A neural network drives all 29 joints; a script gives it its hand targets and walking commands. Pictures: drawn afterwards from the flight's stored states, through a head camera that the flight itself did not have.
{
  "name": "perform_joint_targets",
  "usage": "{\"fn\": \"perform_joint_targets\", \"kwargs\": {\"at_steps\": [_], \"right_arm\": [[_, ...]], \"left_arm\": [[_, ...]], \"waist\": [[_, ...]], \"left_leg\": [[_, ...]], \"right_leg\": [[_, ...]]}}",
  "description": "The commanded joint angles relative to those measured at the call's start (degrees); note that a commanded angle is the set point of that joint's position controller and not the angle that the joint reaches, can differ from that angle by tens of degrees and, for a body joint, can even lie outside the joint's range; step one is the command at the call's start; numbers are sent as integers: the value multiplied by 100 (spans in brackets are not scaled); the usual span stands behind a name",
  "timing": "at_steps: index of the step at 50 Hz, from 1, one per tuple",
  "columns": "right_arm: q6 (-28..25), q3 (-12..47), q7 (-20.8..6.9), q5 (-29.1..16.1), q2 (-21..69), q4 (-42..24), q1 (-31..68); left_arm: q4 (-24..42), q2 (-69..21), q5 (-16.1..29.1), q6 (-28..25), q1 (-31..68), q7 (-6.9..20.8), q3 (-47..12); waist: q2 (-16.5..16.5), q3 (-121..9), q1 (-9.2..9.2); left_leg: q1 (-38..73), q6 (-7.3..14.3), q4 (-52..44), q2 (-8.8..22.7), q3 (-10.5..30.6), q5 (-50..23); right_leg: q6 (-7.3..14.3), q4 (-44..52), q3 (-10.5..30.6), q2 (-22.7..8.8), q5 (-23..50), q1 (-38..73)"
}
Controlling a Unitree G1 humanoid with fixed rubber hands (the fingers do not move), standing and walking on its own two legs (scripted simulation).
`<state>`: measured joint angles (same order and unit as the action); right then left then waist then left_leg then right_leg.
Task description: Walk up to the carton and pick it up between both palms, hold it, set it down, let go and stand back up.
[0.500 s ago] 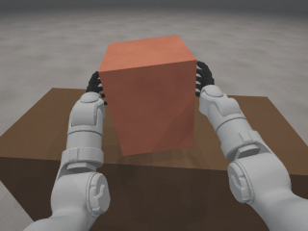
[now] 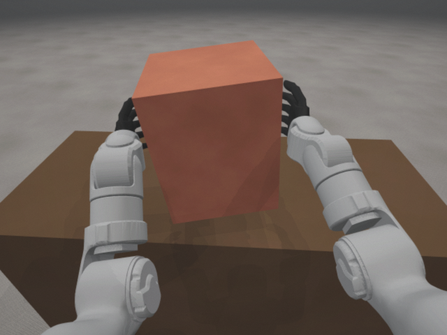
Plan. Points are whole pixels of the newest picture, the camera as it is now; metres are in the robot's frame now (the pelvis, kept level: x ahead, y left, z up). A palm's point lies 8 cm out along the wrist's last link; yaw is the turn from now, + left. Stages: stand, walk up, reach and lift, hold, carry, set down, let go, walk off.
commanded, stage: reach and lift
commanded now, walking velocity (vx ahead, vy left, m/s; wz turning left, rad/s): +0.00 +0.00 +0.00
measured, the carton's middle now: (213, 130) +0.43 +0.00 +0.23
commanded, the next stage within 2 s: hold in 0.12 s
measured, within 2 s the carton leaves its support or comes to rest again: neither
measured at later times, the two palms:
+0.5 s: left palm (124, 130) +0.37 +0.14 +0.27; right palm (301, 113) +0.37 -0.15 +0.28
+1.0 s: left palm (124, 123) +0.36 +0.14 +0.29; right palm (308, 101) +0.36 -0.15 +0.31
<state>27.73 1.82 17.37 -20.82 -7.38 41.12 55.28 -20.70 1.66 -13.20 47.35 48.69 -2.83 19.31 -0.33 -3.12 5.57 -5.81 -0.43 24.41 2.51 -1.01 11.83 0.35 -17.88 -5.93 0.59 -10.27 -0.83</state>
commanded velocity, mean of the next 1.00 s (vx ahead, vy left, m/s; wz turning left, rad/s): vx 0.00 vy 0.00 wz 0.00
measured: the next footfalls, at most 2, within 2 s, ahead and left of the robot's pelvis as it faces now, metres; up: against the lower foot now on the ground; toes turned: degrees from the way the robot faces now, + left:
none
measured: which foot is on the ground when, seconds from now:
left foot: down 0.00-1.00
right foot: down 0.00-1.00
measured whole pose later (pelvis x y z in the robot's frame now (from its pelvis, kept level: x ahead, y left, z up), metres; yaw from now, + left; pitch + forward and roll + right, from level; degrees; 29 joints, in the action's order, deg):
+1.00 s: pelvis -0.01 -0.01 +0.00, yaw +0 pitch -5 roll -1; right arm 36.4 2.6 19.9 -23.2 -9.1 45.5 63.4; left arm -26.5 3.3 -13.6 51.7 54.9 -0.9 22.3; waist 0.9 -8.6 4.2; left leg -8.2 -1.3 24.2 3.3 -0.9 10.9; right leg 1.3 -18.8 -5.8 1.4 -10.0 -3.9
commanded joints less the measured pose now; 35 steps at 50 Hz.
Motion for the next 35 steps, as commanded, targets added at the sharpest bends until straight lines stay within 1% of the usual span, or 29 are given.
{"fn": "perform_joint_targets", "kwargs": {"at_steps": [1,2,3,4,5,6,7,8,9,10,11,13,14,15,17,18,19,20,22,23,24,25,26,27,28,29,31,33,35], "right_arm": [[-87,1514,-694,-778,4211,-2299,5038],[-78,1562,-686,-808,4217,-2348,5094],[-49,1560,-676,-842,4173,-2290,5072],[-41,1565,-666,-839,4168,-2367,5081],[-18,1583,-661,-883,4130,-2403,5088],[14,1548,-659,-877,4108,-2341,5058],[34,1575,-671,-907,4127,-2285,5000],[63,1576,-667,-902,4136,-2351,5017],[97,1537,-663,-893,4081,-2292,4978],[112,1554,-656,-905,4098,-2346,4995],[126,1577,-652,-945,4095,-2463,5072],[179,1578,-631,-971,4089,-2424,5057],[197,1570,-627,-967,4073,-2426,5036],[222,1579,-621,-973,4075,-2392,5043],[242,1599,-620,-1044,4088,-2484,5093],[275,1602,-612,-1047,4138,-2447,5111],[309,1548,-611,-1041,4089,-2352,5109],[323,1598,-603,-1064,4075,-2418,5094],[381,1524,-586,-1046,4062,-2323,5117],[390,1524,-587,-1060,4093,-2347,5204],[396,1571,-585,-1111,4123,-2447,5240],[412,1538,-582,-1120,4147,-2471,5304],[432,1523,-580,-1112,4091,-2422,5285],[464,1472,-563,-1115,4030,-2327,5264],[499,1407,-556,-1092,4040,-2213,5225],[523,1406,-569,-1080,4051,-2155,5229],[532,1349,-583,-1074,4039,-2097,5344],[540,1350,-599,-1107,4116,-2102,5507],[588,1321,-593,-1147,4094,-1974,5515]], "left_arm": [[1224,-3591,1052,-587,5000,739,-2760],[1280,-3646,1074,-568,5054,742,-2802],[1299,-3591,1081,-545,5035,740,-2833],[1307,-3584,1081,-522,5031,739,-2835],[1357,-3589,1083,-501,5027,730,-2836],[1302,-3557,1060,-460,4945,741,-2793],[1315,-3544,1013,-434,4927,745,-2753],[1326,-3534,1013,-404,4935,761,-2734],[1315,-3493,1010,-376,4925,777,-2704],[1301,-3499,1003,-352,4912,787,-2711],[1372,-3481,1027,-329,4967,787,-2738],[1377,-3480,1018,-285,4966,804,-2735],[1386,-3473,1005,-273,5014,815,-2724],[1326,-3446,988,-248,4990,824,-2714],[1411,-3493,1044,-230,5029,836,-2734],[1412,-3419,1007,-223,5111,847,-2714],[1322,-3431,988,-189,5074,864,-2709],[1326,-3389,1016,-175,5077,875,-2641],[1178,-3314,958,-156,5005,895,-2536],[1242,-3303,986,-159,5170,896,-2522],[1294,-3384,1017,-138,5158,895,-2592],[1356,-3343,1011,-139,5240,888,-2602],[1269,-3364,1043,-128,5253,890,-2604],[1195,-3370,1039,-107,5219,895,-2601],[1063,-3371,1008,-93,5178,915,-2537],[988,-3349,983,-85,5205,928,-2469],[850,-3348,991,-85,5228,945,-2379],[899,-3349,1026,-117,5466,937,-2372],[783,-3365,1041,-106,5476,930,-2336]], "waist": [[336,-2844,70],[369,-2830,66],[368,-2799,71],[420,-2842,84],[428,-2860,38],[381,-2780,63],[386,-2677,50],[322,-2684,71],[373,-2673,73],[333,-2663,25],[311,-2768,51],[337,-2673,59],[392,-2713,44],[356,-2649,33],[402,-2754,27],[369,-2684,13],[363,-2591,47],[309,-2634,37],[279,-2532,-6],[275,-2579,-23],[359,-2691,-16],[348,-2780,-27],[366,-2777,13],[390,-2687,38],[369,-2553,17],[290,-2447,35],[332,-2521,2],[340,-2596,-26],[298,-2521,-27]], "left_leg": [[1099,-232,-115,-476,248,-1978],[1108,-253,-92,-465,246,-2069],[1106,-269,-85,-457,237,-2115],[1101,-274,-72,-465,232,-2087],[1087,-276,-91,-451,226,-2129],[1078,-282,-109,-447,236,-2159],[1058,-306,-101,-454,229,-2127],[1045,-296,-107,-456,233,-2116],[1057,-300,-122,-441,220,-2089],[1005,-288,-141,-454,215,-1996],[1073,-274,-122,-465,206,-2088],[1045,-309,-114,-454,206,-2176],[1011,-306,-108,-458,200,-2079],[1009,-292,-114,-459,194,-2066],[1018,-311,-116,-461,174,-2103],[956,-312,-112,-461,169,-2073],[923,-307,-152,-457,190,-2020],[902,-306,-136,-481,162,-2010],[811,-280,-197,-474,158,-1851],[795,-263,-191,-470,162,-1790],[845,-290,-190,-485,151,-1931],[891,-292,-135,-473,168,-1970],[889,-327,-139,-467,161,-1974],[860,-317,-165,-471,161,-1943],[750,-323,-198,-455,154,-1776],[677,-304,-225,-450,170,-1684],[626,-290,-245,-467,150,-1492],[558,-258,-257,-462,133,-1447],[543,-294,-265,-460,141,-1540]], "right_leg": [[-449,80,294,477,1678,287],[-442,74,302,475,1796,316],[-429,75,307,485,1782,339],[-436,85,341,483,1782,336],[-433,66,324,491,1830,402],[-423,83,315,481,1810,396],[-438,96,314,490,1796,354],[-446,96,293,501,1758,343],[-434,105,311,495,1764,357],[-449,120,317,484,1704,342],[-452,91,309,500,1804,378],[-455,91,310,519,1887,389],[-432,97,354,501,1798,386],[-445,89,326,514,1761,382],[-450,77,329,500,1904,405],[-460,80,325,501,1890,395],[-461,95,350,498,1805,390],[-467,85,352,505,1839,424],[-459,106,349,495,1709,417],[-443,105,366,479,1652,372],[-454,81,351,504,1786,446],[-435,66,345,501,1752,391],[-436,83,348,500,1735,347],[-443,98,367,501,1755,366],[-439,120,360,483,1568,302],[-436,143,378,495,1482,302],[-414,142,387,477,1324,282],[-409,137,373,492,1293,269],[-422,134,396,484,1377,237]]}}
